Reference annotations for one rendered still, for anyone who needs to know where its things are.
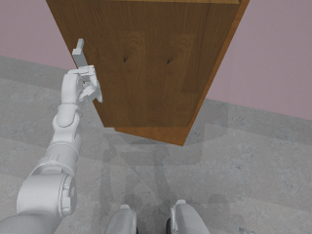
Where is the handle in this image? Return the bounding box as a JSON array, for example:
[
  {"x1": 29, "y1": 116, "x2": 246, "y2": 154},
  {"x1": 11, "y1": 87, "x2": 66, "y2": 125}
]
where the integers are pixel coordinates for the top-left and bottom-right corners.
[{"x1": 72, "y1": 38, "x2": 90, "y2": 83}]

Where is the cupboard door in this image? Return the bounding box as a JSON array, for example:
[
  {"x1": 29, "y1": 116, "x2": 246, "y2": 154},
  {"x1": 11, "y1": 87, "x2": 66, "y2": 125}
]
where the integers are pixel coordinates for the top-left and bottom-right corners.
[{"x1": 46, "y1": 0, "x2": 240, "y2": 128}]

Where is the robot left hand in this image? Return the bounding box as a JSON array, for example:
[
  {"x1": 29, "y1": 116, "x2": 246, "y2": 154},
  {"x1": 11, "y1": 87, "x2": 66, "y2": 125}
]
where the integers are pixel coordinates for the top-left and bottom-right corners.
[{"x1": 60, "y1": 65, "x2": 102, "y2": 110}]

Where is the robot left forearm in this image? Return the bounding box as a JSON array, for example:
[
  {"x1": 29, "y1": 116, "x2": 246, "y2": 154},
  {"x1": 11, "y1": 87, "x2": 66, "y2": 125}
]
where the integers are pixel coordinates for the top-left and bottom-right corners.
[{"x1": 17, "y1": 103, "x2": 84, "y2": 214}]

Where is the right robot shin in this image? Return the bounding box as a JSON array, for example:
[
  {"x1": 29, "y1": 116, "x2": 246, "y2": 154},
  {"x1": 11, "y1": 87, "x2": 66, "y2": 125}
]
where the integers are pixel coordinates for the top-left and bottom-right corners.
[{"x1": 171, "y1": 200, "x2": 186, "y2": 234}]

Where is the robot right thigh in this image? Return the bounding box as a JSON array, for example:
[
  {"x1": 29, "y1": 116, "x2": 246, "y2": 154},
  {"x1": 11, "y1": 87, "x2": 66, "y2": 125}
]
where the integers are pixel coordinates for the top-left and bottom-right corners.
[{"x1": 170, "y1": 203, "x2": 211, "y2": 234}]

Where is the left robot upper arm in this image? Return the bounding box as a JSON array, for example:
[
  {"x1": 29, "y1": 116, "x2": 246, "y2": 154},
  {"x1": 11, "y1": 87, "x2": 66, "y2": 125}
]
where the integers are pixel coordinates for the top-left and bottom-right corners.
[{"x1": 0, "y1": 173, "x2": 78, "y2": 234}]

